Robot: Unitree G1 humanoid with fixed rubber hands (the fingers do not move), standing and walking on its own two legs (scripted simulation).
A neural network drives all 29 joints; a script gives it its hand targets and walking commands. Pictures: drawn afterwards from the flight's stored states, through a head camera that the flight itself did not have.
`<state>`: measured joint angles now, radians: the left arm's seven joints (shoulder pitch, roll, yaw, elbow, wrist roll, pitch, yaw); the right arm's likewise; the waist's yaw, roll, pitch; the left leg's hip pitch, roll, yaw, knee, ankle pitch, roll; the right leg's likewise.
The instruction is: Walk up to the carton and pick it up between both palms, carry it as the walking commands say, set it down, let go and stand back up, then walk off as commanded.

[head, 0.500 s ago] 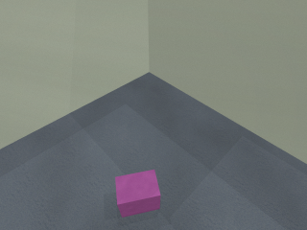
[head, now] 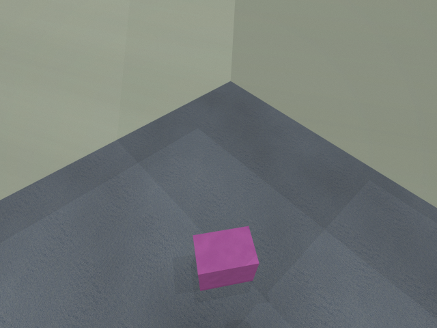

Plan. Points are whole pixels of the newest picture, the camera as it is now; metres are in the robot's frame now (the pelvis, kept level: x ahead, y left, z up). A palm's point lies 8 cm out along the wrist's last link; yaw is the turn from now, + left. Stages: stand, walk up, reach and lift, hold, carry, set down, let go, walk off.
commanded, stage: walk off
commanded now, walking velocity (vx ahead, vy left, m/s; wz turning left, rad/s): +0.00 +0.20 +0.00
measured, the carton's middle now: (224, 259) +0.49 -0.02 -0.66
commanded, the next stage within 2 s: stand in 1.40 s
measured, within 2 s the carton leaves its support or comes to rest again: neither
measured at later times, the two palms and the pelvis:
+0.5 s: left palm out of the picture +0.05 +0.34 -0.15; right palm out of the picture +0.05 -0.22 -0.12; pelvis -0.01 +0.07 -0.01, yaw -8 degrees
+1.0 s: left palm out of the picture +0.15 +0.17 -0.14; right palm out of the picture -0.07 -0.35 -0.13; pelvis -0.04 -0.04 -0.02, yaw -31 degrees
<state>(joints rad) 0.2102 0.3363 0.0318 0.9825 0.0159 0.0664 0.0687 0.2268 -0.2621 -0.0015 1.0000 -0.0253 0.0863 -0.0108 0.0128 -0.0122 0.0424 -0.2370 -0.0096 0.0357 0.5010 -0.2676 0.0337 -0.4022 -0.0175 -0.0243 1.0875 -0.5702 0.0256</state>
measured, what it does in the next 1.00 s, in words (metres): steps on the spot, turning right: right foot, then left foot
